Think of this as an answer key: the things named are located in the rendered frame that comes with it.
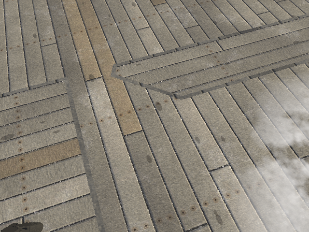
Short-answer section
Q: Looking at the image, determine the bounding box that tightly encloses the robot left hand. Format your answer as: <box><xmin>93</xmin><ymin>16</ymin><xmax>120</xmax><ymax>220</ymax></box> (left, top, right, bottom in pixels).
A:
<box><xmin>1</xmin><ymin>222</ymin><xmax>43</xmax><ymax>232</ymax></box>

